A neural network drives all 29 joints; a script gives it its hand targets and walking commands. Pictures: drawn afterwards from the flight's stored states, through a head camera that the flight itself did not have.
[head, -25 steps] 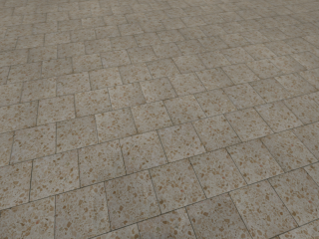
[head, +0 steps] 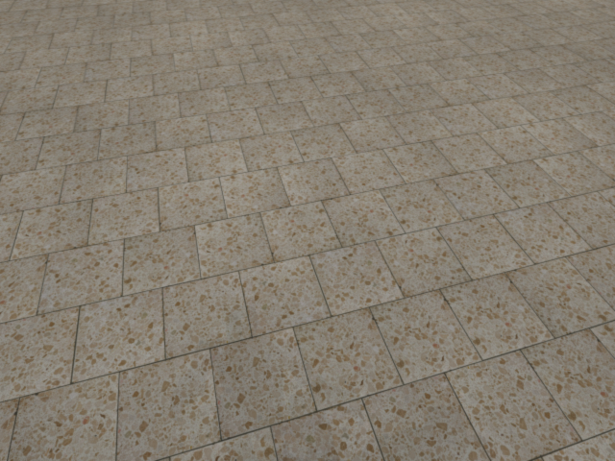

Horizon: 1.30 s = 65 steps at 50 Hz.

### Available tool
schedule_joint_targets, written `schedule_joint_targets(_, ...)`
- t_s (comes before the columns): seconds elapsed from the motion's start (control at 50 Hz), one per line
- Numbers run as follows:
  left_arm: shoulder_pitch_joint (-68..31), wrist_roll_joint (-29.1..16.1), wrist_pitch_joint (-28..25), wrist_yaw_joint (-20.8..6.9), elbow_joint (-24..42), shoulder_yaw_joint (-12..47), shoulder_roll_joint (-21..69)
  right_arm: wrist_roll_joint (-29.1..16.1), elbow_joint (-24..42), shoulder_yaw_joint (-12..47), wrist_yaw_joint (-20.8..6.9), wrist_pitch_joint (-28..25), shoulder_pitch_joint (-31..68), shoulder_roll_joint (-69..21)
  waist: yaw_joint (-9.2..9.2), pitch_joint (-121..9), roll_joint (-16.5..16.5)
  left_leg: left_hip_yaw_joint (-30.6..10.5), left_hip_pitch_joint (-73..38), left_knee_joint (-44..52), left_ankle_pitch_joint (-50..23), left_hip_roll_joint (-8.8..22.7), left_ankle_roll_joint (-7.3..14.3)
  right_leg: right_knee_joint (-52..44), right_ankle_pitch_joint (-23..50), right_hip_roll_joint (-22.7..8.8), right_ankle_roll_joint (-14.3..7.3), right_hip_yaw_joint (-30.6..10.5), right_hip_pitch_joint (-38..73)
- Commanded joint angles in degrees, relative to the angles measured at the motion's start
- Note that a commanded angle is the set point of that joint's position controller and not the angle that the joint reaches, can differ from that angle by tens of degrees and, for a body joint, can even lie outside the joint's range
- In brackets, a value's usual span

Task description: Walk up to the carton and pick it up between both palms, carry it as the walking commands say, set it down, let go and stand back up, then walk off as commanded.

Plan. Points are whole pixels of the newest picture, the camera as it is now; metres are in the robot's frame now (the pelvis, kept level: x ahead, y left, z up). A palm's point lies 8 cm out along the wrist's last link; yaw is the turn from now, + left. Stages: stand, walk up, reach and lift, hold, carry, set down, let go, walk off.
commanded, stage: stand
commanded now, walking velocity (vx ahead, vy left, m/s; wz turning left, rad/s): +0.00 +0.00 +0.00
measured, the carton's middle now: out of the picture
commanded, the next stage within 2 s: walk off in 1.44 s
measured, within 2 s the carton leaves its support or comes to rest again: neither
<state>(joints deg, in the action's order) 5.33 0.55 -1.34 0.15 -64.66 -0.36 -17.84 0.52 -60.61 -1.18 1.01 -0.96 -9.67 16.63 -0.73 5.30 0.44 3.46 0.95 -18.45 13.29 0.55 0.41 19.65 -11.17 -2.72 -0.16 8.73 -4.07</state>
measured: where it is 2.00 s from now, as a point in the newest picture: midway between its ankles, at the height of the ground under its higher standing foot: outside the picture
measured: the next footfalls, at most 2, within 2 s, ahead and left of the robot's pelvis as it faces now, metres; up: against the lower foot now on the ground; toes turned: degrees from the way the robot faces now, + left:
none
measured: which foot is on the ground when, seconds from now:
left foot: down 0.00-1.00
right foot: down 0.00-1.00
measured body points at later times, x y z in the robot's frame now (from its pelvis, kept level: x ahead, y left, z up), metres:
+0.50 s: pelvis -0.01 -0.01 +0.00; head +0.01 -0.02 +0.45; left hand +0.06 +0.28 -0.14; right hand +0.06 -0.30 -0.14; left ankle -0.03 +0.11 -0.75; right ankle +0.00 -0.11 -0.75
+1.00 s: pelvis +0.01 -0.02 +0.00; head +0.02 -0.03 +0.45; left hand +0.08 +0.27 -0.13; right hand +0.09 -0.31 -0.14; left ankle -0.03 +0.11 -0.75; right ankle +0.00 -0.11 -0.75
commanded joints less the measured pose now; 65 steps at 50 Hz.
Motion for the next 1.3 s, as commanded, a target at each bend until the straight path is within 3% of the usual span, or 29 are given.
schedule_joint_targets(0.0,-2.43,0.11,-0.74,0.18,2.31,-1.29,-10.26,-0.33,2.75,-1.47,-0.19,-1.46,0.32,10.51,0.63,-4.81,0.37,-6.93,4.40,5.45,-6.32,7.31,1.34,-4.25,8.17,-7.71,-1.73,-8.57,2.53)
schedule_joint_targets(0.04,-1.90,0.05,-1.47,0.25,2.03,-1.63,-12.30,0.12,2.18,-1.78,-0.18,-1.49,0.86,12.27,-0.18,-3.32,-0.88,-7.46,3.63,5.67,-5.28,8.22,1.54,-5.23,4.93,-7.36,-1.59,-8.81,0.82)
schedule_joint_targets(0.06,-2.86,0.26,-1.29,0.19,1.64,-1.83,-13.69,-0.19,2.35,-1.70,-0.27,-1.34,0.90,12.72,1.29,-1.74,-1.42,-6.89,3.44,5.65,-8.14,7.38,1.14,-5.18,7.18,-7.38,-1.61,-8.27,-1.04)
schedule_joint_targets(0.1,-1.23,-0.06,-1.45,-0.20,1.28,-0.73,-10.81,-0.60,1.23,-1.54,-0.08,-1.62,-0.14,13.67,1.24,-2.49,0.06,-7.51,4.88,5.72,-5.66,8.06,1.39,-5.55,6.96,-7.44,-1.50,-8.77,0.16)
schedule_joint_targets(0.16,-2.62,-0.27,-1.47,0.11,1.20,-1.53,-13.86,-0.02,2.08,-1.85,-0.01,-1.11,4.18,14.92,-0.99,-2.66,1.27,-6.85,5.19,5.59,-7.26,8.10,1.36,-5.60,5.72,-7.81,-1.86,-8.78,0.28)
schedule_joint_targets(0.18,-2.77,0.32,-1.46,0.32,1.16,-1.78,-14.03,-0.56,1.85,-1.20,-0.21,-1.48,1.65,12.84,0.95,-5.64,-2.20,-7.33,2.75,5.74,-5.87,8.23,1.12,-5.67,6.34,-7.48,-1.91,-9.38,0.86)
schedule_joint_targets(0.2,-2.31,-0.02,-1.29,0.00,1.00,-1.72,-14.71,-0.05,1.39,-1.07,-0.29,-1.38,3.66,14.01,-0.48,-3.37,0.54,-6.31,5.03,5.65,-6.51,7.67,0.62,-6.19,6.25,-7.12,-1.43,-8.74,1.15)
schedule_joint_targets(0.24,-0.44,0.04,-1.19,0.03,-0.26,-0.77,-11.32,-0.28,0.48,-0.42,-0.23,-1.29,0.05,11.51,-0.28,-4.84,-1.74,-7.19,3.95,5.15,-5.85,7.67,0.60,-5.68,4.93,-8.18,-1.78,-9.15,1.87)
schedule_joint_targets(0.3,-3.05,-0.28,-1.29,-0.11,0.86,-0.77,-11.68,0.04,1.22,-0.54,-0.12,-1.22,2.79,12.70,0.74,-4.95,2.22,-6.65,3.71,4.68,-6.90,7.83,0.91,-5.64,7.59,-7.23,-1.95,-9.07,-0.27)
schedule_joint_targets(0.36,-2.72,-0.36,-1.63,-0.27,0.30,-0.89,-14.05,0.01,-0.41,-0.64,-0.08,-0.91,0.43,13.14,1.08,-4.59,1.72,-6.50,4.45,5.08,-7.80,8.33,0.85,-4.91,9.63,-7.74,-2.04,-9.36,0.74)
schedule_joint_targets(0.38,-1.94,0.02,-1.53,-0.20,-0.17,-0.56,-12.47,-0.32,0.03,-0.54,-0.24,-1.26,0.74,12.30,0.84,-4.73,-1.85,-7.65,4.24,4.75,-7.64,8.78,0.90,-4.44,9.25,-7.72,-2.02,-8.61,1.22)
schedule_joint_targets(0.42,-2.86,-0.02,-1.34,-0.34,0.37,-0.42,-12.34,-0.20,0.97,-0.58,-0.36,-1.46,2.93,13.03,0.27,-5.52,1.72,-7.13,4.27,4.31,-8.56,7.96,0.80,-4.85,9.64,-7.67,-1.94,-8.98,1.08)
schedule_joint_targets(0.5,-2.77,0.00,-1.39,-0.02,0.07,-0.92,-13.32,-0.75,1.04,-0.89,-0.17,-1.82,1.48,16.47,1.12,-6.41,-1.39,-7.04,3.58,4.47,-11.92,8.01,0.74,-4.27,12.17,-7.75,-1.56,-8.68,1.58)
schedule_joint_targets(0.52,-3.24,-0.26,-1.66,-0.22,0.08,-0.38,-11.33,-0.17,0.04,-0.95,0.05,-1.57,3.32,16.31,-0.04,-5.44,1.70,-7.29,4.29,4.43,-12.80,7.96,0.81,-4.24,12.65,-8.03,-1.51,-9.49,2.33)
schedule_joint_targets(0.6,-3.32,0.16,-1.11,0.19,-0.33,-0.90,-14.00,-0.21,0.64,-0.29,-0.16,-1.80,3.39,14.56,0.22,-6.08,-2.65,-7.21,3.06,4.22,-12.79,8.35,0.60,-4.20,14.81,-8.05,-1.80,-8.61,1.50)
schedule_joint_targets(0.66,-3.53,-0.23,-1.26,0.04,-0.06,-0.95,-14.36,-0.23,0.85,-0.31,0.08,-1.23,3.60,14.73,0.04,-6.71,0.84,-6.87,4.04,4.31,-10.55,7.90,0.44,-5.24,11.78,-7.77,-1.53,-9.17,2.91)
schedule_joint_targets(0.78,-5.41,-0.19,-1.41,-0.24,0.13,-0.77,-13.93,-0.85,0.54,-0.22,-0.22,-1.03,3.59,14.74,0.46,-6.78,-1.83,-6.61,2.79,3.80,-14.27,8.23,0.11,-4.52,18.49,-7.67,-1.79,-8.70,2.59)
schedule_joint_targets(0.86,-4.57,-0.28,-1.08,-0.10,-0.40,-1.31,-14.92,-0.20,1.16,-0.01,-0.34,-1.25,4.61,13.07,0.15,-5.97,2.46,-5.95,4.57,4.60,-11.25,8.00,-0.24,-4.72,15.86,-8.13,-1.75,-9.78,3.51)
schedule_joint_targets(0.88,-4.89,0.11,-1.37,0.04,-0.36,-1.14,-13.85,-0.15,1.02,0.07,-0.38,-1.42,3.09,12.44,1.30,-7.53,-0.31,-7.23,2.20,4.64,-12.48,8.80,0.06,-4.02,16.43,-8.37,-2.29,-9.48,2.11)
schedule_joint_targets(0.92,-4.47,-0.15,-1.76,-0.25,0.55,-1.06,-13.54,0.00,0.76,-0.65,-0.22,-1.25,3.96,16.28,0.51,-9.37,-2.03,-6.89,2.88,3.40,-13.60,8.29,0.92,-5.04,16.76,-7.27,-1.38,-8.60,4.43)
schedule_joint_targets(0.96,-5.64,-0.25,-1.79,-0.04,0.69,-0.87,-13.22,0.11,0.78,-0.79,-0.21,-1.22,4.43,14.80,0.80,-8.59,1.17,-6.29,1.71,3.49,-14.14,8.36,0.62,-4.61,18.84,-7.79,-1.74,-9.10,3.26)
schedule_joint_targets(0.98,-4.75,-0.15,-1.94,-0.08,0.55,-1.06,-13.53,-0.15,1.15,-0.71,-0.05,-1.68,3.86,15.00,0.41,-7.40,-0.67,-5.76,1.94,3.58,-12.80,8.39,0.30,-4.58,18.00,-7.14,-1.62,-8.42,1.05)
schedule_joint_targets(1.0,-4.85,-0.04,-1.80,-0.17,-0.02,-0.75,-12.99,-0.18,0.77,-0.40,-0.31,-1.33,4.74,14.90,0.36,-6.91,2.44,-6.38,2.89,4.03,-12.59,8.17,0.38,-5.36,18.01,-7.73,-2.00,-9.06,2.53)
schedule_joint_targets(1.06,-5.47,0.18,-1.64,0.25,0.06,-1.03,-13.23,-0.27,1.33,-0.73,0.04,-1.38,4.78,14.64,0.62,-3.37,-2.51,-6.69,4.47,4.21,-13.74,9.09,0.68,-4.91,19.62,-7.49,-2.08,-8.76,0.49)
schedule_joint_targets(1.16,-4.90,-0.03,-1.80,0.30,-0.04,-1.90,-15.26,-0.12,0.56,-0.65,-0.18,-1.12,2.89,14.30,0.88,-6.89,1.37,-4.69,2.41,2.96,-12.64,8.11,0.24,-5.37,18.95,-7.73,-1.80,-10.16,2.09)
schedule_joint_targets(1.18,-3.03,-0.47,-1.83,0.21,0.00,-1.27,-14.47,-0.11,0.83,-0.84,-0.01,-1.04,4.17,15.37,0.31,-7.08,0.25,-6.48,3.30,3.67,-11.34,8.57,0.43,-4.74,17.36,-7.28,-1.56,-9.00,2.85)
schedule_joint_targets(1.22,-3.19,-0.17,-1.28,0.10,0.28,-1.86,-15.12,-0.48,1.67,-0.44,-0.09,-0.92,5.21,14.38,0.02,-6.70,4.00,-5.52,4.25,3.83,-9.71,8.02,-0.57,-5.58,16.20,-7.37,-1.83,-9.77,2.94)
schedule_joint_targets(1.24,-4.17,-0.07,-1.33,-0.07,-0.24,-1.47,-13.89,-0.17,0.28,-0.91,0.42,-1.10,3.39,14.84,0.25,-6.66,-0.61,-6.71,3.48,4.27,-10.32,8.34,0.02,-5.07,15.03,-7.71,-1.96,-9.69,2.28)
schedule_joint_targets(1.28,-3.46,-0.11,-1.55,0.31,0.10,-1.94,-14.87,-0.07,1.71,-0.36,0.01,-0.95,5.72,14.75,-0.23,-7.75,0.52,-6.15,3.46,3.15,-13.23,8.53,0.34,-4.84,18.76,-7.18,-1.51,-9.06,3.19)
